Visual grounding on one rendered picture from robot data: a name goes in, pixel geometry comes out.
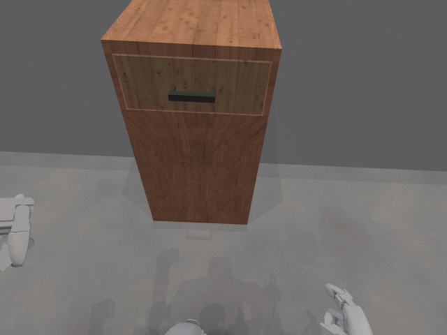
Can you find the drawer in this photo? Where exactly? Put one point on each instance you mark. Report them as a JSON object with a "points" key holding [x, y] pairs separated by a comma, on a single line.
{"points": [[239, 84]]}

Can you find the robot left hand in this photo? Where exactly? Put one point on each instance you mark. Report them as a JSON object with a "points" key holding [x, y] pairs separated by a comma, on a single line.
{"points": [[16, 230]]}

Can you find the robot right hand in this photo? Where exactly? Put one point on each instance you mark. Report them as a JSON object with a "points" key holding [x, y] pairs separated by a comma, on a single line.
{"points": [[352, 321]]}

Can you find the left robot shin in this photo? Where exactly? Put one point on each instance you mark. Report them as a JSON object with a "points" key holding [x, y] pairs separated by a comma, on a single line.
{"points": [[193, 321]]}

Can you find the cabinet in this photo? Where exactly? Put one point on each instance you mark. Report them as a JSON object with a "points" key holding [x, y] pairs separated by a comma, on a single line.
{"points": [[197, 167]]}

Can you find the handle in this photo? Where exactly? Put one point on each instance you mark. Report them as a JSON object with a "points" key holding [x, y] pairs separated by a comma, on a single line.
{"points": [[189, 96]]}

